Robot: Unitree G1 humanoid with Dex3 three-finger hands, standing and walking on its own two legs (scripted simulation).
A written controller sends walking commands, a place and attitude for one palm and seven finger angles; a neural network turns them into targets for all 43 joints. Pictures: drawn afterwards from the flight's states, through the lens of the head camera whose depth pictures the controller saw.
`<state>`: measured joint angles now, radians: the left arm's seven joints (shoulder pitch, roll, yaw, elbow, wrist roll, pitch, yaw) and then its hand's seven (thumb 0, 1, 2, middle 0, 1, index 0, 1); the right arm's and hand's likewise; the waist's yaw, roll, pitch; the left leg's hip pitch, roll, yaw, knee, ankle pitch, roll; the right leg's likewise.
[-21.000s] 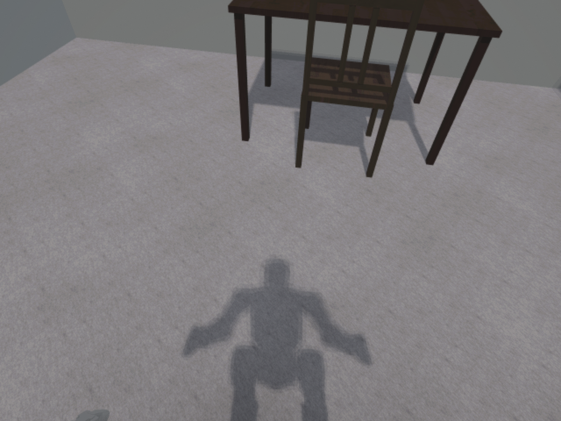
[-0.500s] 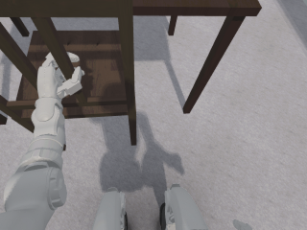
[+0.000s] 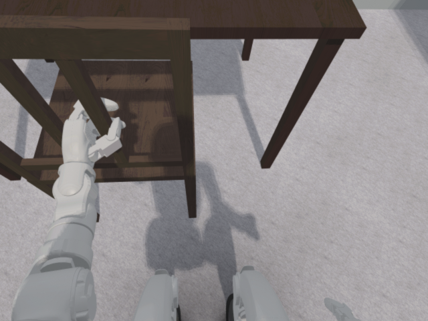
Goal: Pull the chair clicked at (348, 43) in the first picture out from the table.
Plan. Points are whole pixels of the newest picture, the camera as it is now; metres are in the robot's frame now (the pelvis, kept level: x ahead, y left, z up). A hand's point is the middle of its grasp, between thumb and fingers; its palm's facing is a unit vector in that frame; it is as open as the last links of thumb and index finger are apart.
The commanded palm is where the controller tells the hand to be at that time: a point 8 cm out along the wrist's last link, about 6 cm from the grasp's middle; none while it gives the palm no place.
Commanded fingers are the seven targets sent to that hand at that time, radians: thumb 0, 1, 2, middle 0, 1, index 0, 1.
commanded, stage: hook a spindle and tug to test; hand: left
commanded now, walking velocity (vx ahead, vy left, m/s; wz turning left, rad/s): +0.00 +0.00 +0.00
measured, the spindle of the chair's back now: (50, 122) +0.47 +0.29 +0.04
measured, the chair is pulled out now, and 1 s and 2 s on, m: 0.02 0.14 0.18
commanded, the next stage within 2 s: step backward, pulling the chair out in 0.10 s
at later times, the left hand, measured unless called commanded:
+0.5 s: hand (121, 143) +0.42 +0.16 +0.04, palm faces +0.14 -0.98 -0.11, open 5.4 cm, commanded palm +0.39 +0.20 +0.04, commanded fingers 0.00 0.90 0.90 -0.50 -1.45 -0.50 -1.45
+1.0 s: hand (141, 187) +0.34 +0.12 +0.04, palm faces +0.00 -0.98 -0.17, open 5.4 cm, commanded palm +0.33 +0.17 +0.05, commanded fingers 0.00 0.90 0.90 -0.50 -1.45 -0.50 -1.45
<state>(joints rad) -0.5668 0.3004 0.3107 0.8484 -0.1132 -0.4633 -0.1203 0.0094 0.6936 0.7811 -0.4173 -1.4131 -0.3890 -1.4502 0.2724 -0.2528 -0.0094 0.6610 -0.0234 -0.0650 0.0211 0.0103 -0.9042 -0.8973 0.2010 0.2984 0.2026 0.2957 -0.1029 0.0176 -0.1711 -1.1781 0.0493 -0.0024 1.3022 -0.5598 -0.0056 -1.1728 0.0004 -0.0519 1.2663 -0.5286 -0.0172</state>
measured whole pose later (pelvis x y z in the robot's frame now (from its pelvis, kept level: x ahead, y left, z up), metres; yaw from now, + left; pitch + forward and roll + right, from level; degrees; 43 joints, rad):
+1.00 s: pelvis -0.05 +0.00 +0.10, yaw -1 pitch +9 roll -1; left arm -0.53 0.19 0.06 1.07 -0.07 -0.23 0.10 0.02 0.65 0.74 -0.30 -1.12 -0.50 -1.45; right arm 0.21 -0.21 0.01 0.73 0.06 0.07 -0.12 0.01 -0.90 -0.90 0.20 0.30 0.20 0.30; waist -0.09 0.03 0.03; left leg -0.61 0.05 0.04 0.68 -0.22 -0.01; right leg -0.61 0.02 -0.02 0.63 -0.18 -0.01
